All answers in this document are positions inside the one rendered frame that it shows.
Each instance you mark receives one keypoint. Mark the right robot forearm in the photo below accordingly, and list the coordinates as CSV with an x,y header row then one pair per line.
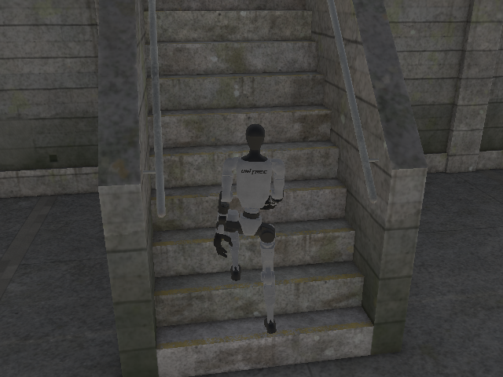
x,y
275,201

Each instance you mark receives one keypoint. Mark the left robot upper arm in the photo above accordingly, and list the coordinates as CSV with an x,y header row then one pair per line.
x,y
227,178

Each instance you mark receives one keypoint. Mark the humanoid robot head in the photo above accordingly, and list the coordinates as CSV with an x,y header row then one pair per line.
x,y
255,134

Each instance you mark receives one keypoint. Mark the left robot hand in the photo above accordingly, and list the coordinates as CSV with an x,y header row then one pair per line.
x,y
217,243

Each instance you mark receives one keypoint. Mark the robot torso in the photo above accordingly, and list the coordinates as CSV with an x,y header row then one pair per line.
x,y
253,190

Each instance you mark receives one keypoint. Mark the right robot hand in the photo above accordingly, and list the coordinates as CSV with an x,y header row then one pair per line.
x,y
268,206

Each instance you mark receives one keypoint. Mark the left robot forearm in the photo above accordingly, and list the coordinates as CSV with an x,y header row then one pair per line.
x,y
222,215

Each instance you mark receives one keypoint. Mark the right robot upper arm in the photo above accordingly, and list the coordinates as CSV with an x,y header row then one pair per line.
x,y
279,178

